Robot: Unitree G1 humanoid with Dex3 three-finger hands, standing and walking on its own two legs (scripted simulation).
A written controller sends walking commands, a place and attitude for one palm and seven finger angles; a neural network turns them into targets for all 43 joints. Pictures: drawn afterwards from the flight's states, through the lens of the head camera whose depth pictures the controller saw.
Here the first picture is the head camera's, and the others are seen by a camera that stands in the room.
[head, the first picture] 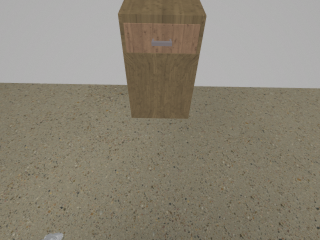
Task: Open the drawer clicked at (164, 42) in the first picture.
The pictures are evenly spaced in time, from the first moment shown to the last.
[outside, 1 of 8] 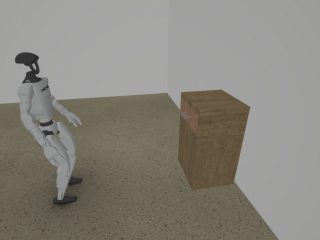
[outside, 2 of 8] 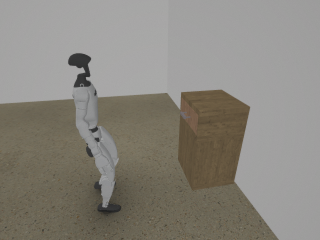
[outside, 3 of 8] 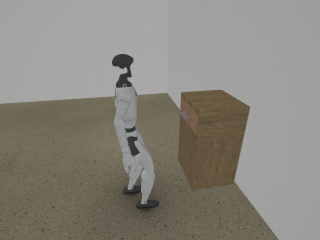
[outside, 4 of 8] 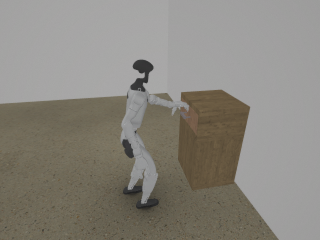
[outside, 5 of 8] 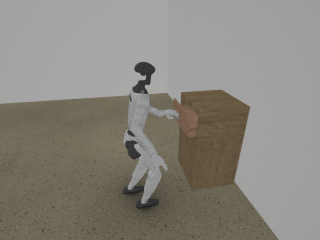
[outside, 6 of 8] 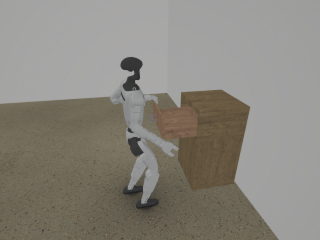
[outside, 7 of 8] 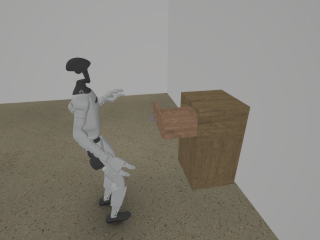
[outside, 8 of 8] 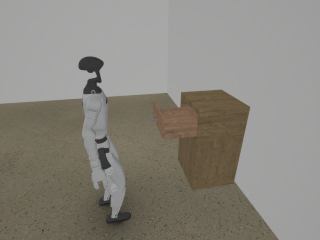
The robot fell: no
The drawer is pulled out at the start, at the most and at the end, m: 0.00 0.30 0.30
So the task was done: yes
